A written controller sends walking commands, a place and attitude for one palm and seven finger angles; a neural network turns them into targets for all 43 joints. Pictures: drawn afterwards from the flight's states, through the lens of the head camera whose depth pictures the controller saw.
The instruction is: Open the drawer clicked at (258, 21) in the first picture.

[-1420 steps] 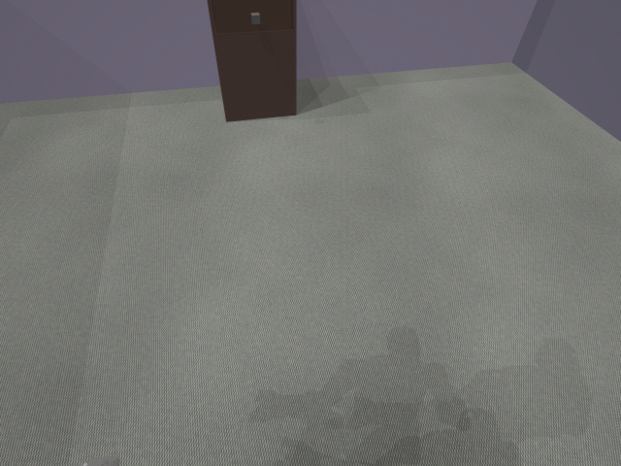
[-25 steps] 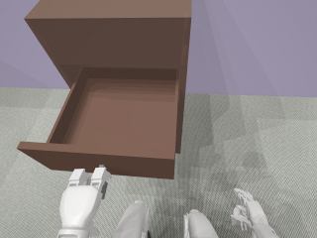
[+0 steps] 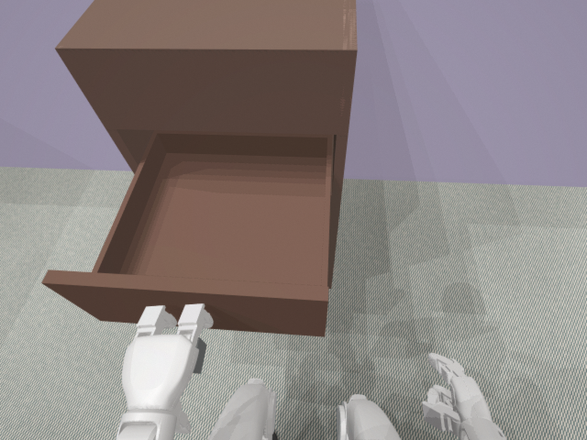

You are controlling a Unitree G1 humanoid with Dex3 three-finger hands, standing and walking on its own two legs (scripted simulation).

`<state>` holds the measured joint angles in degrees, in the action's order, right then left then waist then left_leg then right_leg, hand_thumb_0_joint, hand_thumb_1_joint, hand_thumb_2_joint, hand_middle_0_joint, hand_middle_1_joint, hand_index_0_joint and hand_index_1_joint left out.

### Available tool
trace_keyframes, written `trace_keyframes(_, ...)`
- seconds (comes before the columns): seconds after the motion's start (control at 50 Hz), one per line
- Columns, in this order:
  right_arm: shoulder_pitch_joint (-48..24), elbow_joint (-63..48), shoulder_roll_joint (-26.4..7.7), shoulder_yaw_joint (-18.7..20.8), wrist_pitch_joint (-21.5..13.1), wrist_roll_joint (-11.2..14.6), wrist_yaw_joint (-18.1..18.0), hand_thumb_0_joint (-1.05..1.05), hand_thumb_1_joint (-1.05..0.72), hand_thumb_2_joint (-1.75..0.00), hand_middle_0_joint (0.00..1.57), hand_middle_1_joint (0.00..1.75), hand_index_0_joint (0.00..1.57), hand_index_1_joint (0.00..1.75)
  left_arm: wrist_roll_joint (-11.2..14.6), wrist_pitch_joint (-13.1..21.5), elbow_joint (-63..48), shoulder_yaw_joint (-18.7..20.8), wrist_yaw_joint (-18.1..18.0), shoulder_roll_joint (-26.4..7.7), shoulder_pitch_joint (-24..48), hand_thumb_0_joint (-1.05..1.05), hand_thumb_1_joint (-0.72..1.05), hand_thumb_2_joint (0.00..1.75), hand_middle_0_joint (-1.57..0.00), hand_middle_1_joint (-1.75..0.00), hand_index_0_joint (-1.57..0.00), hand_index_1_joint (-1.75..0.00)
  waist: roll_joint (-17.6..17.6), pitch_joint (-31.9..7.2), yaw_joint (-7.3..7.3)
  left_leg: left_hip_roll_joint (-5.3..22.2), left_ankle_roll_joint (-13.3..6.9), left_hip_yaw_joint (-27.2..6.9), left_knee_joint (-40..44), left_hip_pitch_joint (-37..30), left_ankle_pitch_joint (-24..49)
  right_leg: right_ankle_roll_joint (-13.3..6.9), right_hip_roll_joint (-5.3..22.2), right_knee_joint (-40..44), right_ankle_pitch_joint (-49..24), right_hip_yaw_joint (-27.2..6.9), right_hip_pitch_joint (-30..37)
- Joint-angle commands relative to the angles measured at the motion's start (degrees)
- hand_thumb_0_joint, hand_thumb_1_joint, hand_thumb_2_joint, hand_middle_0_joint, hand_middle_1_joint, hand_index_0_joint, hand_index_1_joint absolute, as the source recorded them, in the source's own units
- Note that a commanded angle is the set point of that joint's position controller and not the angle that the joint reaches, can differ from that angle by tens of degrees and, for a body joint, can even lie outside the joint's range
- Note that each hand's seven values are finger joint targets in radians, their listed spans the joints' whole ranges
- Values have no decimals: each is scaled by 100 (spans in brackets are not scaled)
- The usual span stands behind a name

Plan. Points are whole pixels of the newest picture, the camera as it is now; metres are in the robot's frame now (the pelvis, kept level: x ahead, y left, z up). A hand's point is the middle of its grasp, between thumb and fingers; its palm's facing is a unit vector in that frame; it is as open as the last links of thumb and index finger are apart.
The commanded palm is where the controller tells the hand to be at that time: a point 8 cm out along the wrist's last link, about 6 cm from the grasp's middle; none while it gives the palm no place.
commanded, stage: lift the hand off the handle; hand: left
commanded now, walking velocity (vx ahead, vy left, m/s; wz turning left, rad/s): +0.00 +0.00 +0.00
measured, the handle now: (190, 340) +0.26 +0.18 -0.05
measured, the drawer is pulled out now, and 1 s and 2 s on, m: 0.30 0.30 0.30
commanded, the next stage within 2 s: none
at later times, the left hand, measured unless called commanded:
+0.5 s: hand (169, 362) +0.22 +0.18 -0.01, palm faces -0.02 -0.14 -0.99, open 13.8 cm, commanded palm +0.20 +0.18 +0.04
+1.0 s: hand (157, 360) +0.22 +0.18 +0.03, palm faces +0.01 -0.14 -0.99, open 13.8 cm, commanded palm +0.19 +0.18 +0.08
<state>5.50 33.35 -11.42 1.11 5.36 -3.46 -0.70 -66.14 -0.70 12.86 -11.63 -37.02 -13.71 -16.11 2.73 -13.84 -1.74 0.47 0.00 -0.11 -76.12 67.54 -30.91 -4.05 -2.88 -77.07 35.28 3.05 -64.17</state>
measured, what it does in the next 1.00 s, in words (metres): stands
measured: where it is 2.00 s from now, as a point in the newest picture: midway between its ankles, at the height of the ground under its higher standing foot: outside the picture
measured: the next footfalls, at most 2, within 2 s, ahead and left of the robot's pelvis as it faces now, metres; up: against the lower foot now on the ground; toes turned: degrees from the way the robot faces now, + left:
none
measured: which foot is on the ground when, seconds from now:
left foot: down 0.00-1.00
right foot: down 0.00-1.00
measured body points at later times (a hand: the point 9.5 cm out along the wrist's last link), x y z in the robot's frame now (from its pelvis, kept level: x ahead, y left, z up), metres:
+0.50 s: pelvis +0.02 +0.01 +0.03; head +0.07 -0.02 +0.47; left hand +0.22 +0.19 +0.04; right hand +0.22 -0.21 -0.08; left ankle +0.05 +0.12 -0.61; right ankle +0.01 -0.08 -0.61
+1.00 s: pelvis +0.02 +0.00 +0.05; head +0.06 -0.03 +0.49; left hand +0.21 +0.19 +0.08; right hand +0.22 -0.22 -0.06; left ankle +0.05 +0.12 -0.61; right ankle +0.01 -0.08 -0.61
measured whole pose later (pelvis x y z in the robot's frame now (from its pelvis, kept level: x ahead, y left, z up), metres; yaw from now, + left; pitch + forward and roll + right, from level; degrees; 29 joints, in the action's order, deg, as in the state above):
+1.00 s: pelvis +0.02 +0.00 +0.05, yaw +0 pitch +16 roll +0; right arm 8.4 29.0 -12.5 0.8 7.1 -2.7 2.3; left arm -63.5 -1.5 2.5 -12.3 -32.4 -15.2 -24.1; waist 3.4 -12.6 -2.5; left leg 0.2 -0.1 0.4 -64.0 51.7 -28.1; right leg -3.7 -2.9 -64.9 32.0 1.9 -48.7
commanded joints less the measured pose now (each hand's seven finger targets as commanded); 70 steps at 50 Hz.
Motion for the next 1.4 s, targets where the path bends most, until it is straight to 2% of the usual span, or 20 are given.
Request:
trace_keyframes(0.0,-397,-903,-621,204,-215,-28,-54,0,-90,-90,20,30,20,30,2,-78,-1111,460,-265,-626,233,0,-50,30,-30,-120,-30,-120,-314,-1510,64,-167,-248,3,938,-1689,998,133,79,1616,-1491,-401,946)
trace_keyframes(0.02,-399,-913,-631,215,-215,-23,-42,0,-90,-90,20,30,20,30,0,-89,-1093,400,-254,-568,224,0,-50,30,-30,-120,-30,-120,-198,-1367,79,-164,-248,-7,991,-1743,986,117,68,1670,-1466,-371,912)
trace_keyframes(0.12,-352,-1000,-636,211,-205,-6,8,0,-90,-90,20,30,20,30,41,-117,-1121,329,-178,-522,-65,0,-50,30,-30,-120,-30,-120,-271,-1354,41,-172,-248,-1,1140,-1922,1127,106,55,1768,-1657,-354,1134)
trace_keyframes(0.24,-347,-1077,-665,195,-172,-21,79,0,-90,-90,20,30,20,30,16,-87,-1319,125,-79,-449,79,0,-50,30,-30,-120,-30,-120,-248,-1212,122,-159,-256,-23,1263,-2144,1166,111,60,1897,-1612,-332,1078)
trace_keyframes(0.42,-292,-1216,-634,189,-167,-6,142,0,-90,-90,20,30,20,30,85,-12,-1613,223,-15,-513,-364,0,-50,30,-30,-120,-30,-120,-246,-1307,23,-169,-251,2,1397,-2416,1502,92,46,1970,-2116,-318,1484)
trace_keyframes(0.46,-331,-1253,-641,179,-152,-11,177,0,-90,-90,20,30,20,30,81,-17,-1626,147,20,-458,-408,0,-50,30,-30,-120,-30,-120,-274,-1137,68,-169,-248,-8,1426,-2434,1449,99,47,2030,-2033,-319,1419)
trace_keyframes(0.48,-315,-1261,-644,165,-160,2,178,0,-90,-90,20,30,20,30,92,-18,-1620,293,26,-581,-482,0,-50,30,-30,-120,-30,-120,-284,-1089,45,-160,-241,-16,1470,-2438,1485,83,34,2056,-2080,-331,1460)
trace_keyframes(0.54,-309,-1299,-633,163,-133,-10,219,0,-90,-90,20,30,20,30,66,16,-1794,179,55,-522,-428,0,-50,30,-30,-120,-30,-120,-327,-1206,42,-176,-237,-9,1466,-2527,1493,100,45,2058,-2061,-379,1465)
trace_keyframes(0.58,-337,-1343,-640,151,-137,6,222,0,-90,-90,20,30,20,30,104,-1,-1824,163,98,-531,-539,0,-50,30,-30,-120,-30,-120,-274,-998,51,-171,-243,-24,1548,-2547,1460,77,40,2144,-2019,-351,1486)
trace_keyframes(0.68,-290,-1352,-648,145,-127,0,219,0,-90,-90,20,30,20,30,135,53,-1969,449,101,-771,-640,0,-50,30,-30,-120,-30,-120,-323,-991,20,-183,-231,-1,1596,-2611,1484,86,41,2215,-2153,-427,1643)
trace_keyframes(0.8,-326,-1410,-641,156,-112,20,267,0,-90,-90,20,30,20,30,180,-20,-2130,142,191,-566,-462,0,-50,30,-30,-120,-30,-120,-316,-903,98,-169,-251,15,1717,-2800,1330,106,80,2406,-1803,-429,1584)
trace_keyframes(0.9,-325,-1412,-633,143,-82,53,254,0,-90,-90,20,30,20,30,209,-32,-2108,354,221,-754,-632,0,-50,30,-30,-120,-30,-120,-316,-851,1,-185,-233,55,1861,-2779,1323,119,83,2510,-1913,-484,1875)
trace_keyframes(0.92,-310,-1405,-633,161,-76,66,245,0,-90,-90,20,30,20,30,222,-45,-2163,242,229,-658,-542,0,-50,30,-30,-120,-30,-120,-259,-787,47,-179,-253,45,1897,-2808,1340,117,88,2537,-2004,-418,1941)
trace_keyframes(0.94,-299,-1417,-629,163,-85,63,264,0,-90,-90,20,30,20,30,220,-36,-2242,333,229,-756,-564,0,-50,30,-30,-120,-30,-120,-248,-909,-3,-183,-237,65,1890,-2893,1389,115,84,2550,-1996,-503,1928)
trace_keyframes(1.06,-335,-1431,-635,163,-68,111,255,0,-90,-90,20,30,20,30,322,-64,-2144,428,305,-769,-897,0,-50,30,-30,-120,-30,-120,-372,-543,0,-189,-248,96,2094,-2862,1294,138,88,2776,-2086,-515,2218)
trace_keyframes(1.1,-331,-1439,-650,149,-78,95,286,0,-90,-90,20,30,20,30,347,-53,-2300,388,349,-796,-817,0,-50,30,-30,-120,-30,-120,-396,-652,12,-187,-247,93,2123,-2995,1369,138,104,2808,-2103,-574,2202)
trace_keyframes(1.18,-326,-1435,-670,169,-93,99,261,0,-90,-90,20,30,20,30,397,-23,-2421,424,390,-845,-668,0,-50,30,-30,-120,-30,-120,-337,-478,61,-177,-265,84,2228,-3058,1254,134,120,2957,-1922,-545,2233)
trace_keyframes(1.2,-307,-1435,-661,166,-102,94,281,0,-90,-90,20,30,20,30,386,-5,-2401,497,392,-902,-771,0,-50,30,-30,-120,-30,-120,-396,-564,5,-177,-257,111,2218,-3086,1241,151,133,2975,-1844,-607,2222)
trace_keyframes(1.28,-311,-1422,-675,182,-101,123,256,0,-90,-90,20,30,20,30,417,5,-2449,613,402,-983,-708,0,-50,30,-30,-120,-30,-120,-325,-495,11,-188,-258,101,2320,-3124,1241,133,123,3037,-1899,-582,2369)
trace_keyframes(1.38,-317,-1483,-674,186,-86,156,306,0,-90,-90,20,30,20,30,467,-65,-2569,373,511,-803,-814,0,-50,30,-30,-120,-30,-120,-261,-516,-14,-175,-252,89,2466,-3361,1445,116,103,3084,-2067,-510,2492)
